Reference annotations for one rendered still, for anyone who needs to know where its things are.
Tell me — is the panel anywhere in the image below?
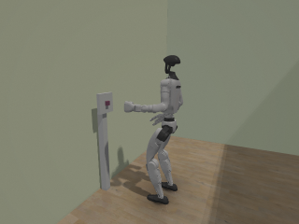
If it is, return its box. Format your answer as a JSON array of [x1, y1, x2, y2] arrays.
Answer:
[[96, 92, 113, 191]]

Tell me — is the left robot shin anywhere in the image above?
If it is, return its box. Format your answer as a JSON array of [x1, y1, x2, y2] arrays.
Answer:
[[146, 161, 164, 199]]

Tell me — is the robot right hand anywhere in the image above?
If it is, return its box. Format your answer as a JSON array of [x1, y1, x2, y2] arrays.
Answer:
[[149, 114, 164, 126]]

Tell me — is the robot left hand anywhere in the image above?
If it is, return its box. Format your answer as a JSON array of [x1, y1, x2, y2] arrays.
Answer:
[[123, 101, 134, 113]]

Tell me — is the robot shin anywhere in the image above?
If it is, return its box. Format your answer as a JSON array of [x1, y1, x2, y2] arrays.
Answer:
[[157, 151, 173, 186], [146, 161, 164, 199]]

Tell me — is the left robot upper arm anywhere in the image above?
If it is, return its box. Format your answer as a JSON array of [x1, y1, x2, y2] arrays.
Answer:
[[160, 79, 172, 112]]

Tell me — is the robot left forearm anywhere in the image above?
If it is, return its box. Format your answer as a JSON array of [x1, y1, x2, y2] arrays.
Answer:
[[133, 103, 166, 114]]

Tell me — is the right robot upper arm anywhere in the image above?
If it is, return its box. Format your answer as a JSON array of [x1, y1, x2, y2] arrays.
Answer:
[[178, 83, 183, 107]]

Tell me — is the right robot shin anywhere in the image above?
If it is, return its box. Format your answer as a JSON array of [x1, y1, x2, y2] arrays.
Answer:
[[157, 151, 173, 186]]

